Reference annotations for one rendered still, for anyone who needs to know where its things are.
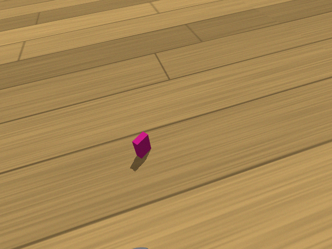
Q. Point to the carton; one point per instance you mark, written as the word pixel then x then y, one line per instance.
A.
pixel 141 145

